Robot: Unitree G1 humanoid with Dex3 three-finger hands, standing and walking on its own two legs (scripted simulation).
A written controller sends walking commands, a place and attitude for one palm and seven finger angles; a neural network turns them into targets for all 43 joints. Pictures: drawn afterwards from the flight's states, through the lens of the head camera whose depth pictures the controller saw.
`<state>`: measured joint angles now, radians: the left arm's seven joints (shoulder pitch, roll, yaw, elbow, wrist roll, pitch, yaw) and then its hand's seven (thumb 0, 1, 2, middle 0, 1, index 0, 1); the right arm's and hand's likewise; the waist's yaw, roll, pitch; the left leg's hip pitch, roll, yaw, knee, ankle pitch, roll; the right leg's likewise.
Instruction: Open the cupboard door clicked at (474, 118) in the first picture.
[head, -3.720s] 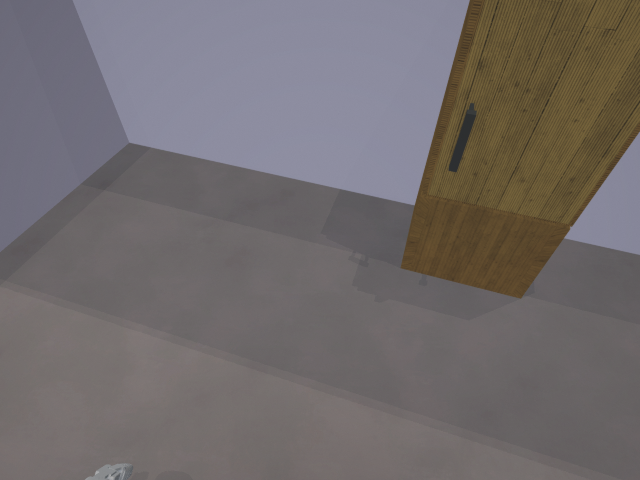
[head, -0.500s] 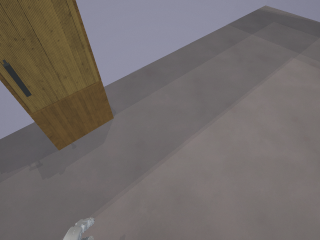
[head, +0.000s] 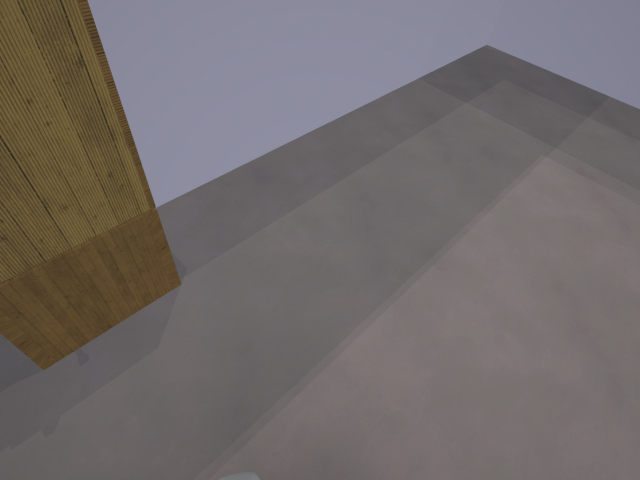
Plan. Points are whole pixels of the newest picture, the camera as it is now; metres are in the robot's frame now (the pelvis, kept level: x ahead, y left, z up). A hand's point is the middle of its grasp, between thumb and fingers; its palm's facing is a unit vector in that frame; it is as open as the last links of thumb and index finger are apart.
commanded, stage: turn to face it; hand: left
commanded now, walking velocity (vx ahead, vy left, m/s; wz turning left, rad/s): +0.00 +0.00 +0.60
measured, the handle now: out of the picture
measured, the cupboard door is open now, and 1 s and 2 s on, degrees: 0 0 0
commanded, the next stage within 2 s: take the last steps up to it in 1.42 s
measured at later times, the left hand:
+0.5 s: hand (215, 441) +0.19 +0.16 -0.14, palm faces +0.23 -0.95 -0.20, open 7.3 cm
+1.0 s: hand out of the picture +0.05 +0.25 -0.16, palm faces +0.52 -0.82 -0.24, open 7.3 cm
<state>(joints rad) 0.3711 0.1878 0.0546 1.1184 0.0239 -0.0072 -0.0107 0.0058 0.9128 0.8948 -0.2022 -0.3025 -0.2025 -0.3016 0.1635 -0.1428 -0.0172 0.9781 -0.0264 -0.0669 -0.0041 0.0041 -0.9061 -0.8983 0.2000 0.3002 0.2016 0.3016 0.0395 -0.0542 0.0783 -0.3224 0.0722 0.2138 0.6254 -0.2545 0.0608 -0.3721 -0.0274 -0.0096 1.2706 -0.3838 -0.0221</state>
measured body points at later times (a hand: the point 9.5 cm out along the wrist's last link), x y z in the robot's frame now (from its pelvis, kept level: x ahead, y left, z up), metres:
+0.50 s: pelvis +0.11 -0.03 +0.01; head +0.12 -0.04 +0.46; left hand +0.17 +0.21 -0.12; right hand +0.13 -0.25 -0.16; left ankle +0.06 +0.08 -0.65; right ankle +0.14 -0.13 -0.72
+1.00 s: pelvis +0.10 +0.02 +0.01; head +0.12 +0.07 +0.46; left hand +0.02 +0.29 -0.14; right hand +0.31 -0.16 -0.11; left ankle +0.11 +0.12 -0.72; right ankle +0.17 -0.14 -0.64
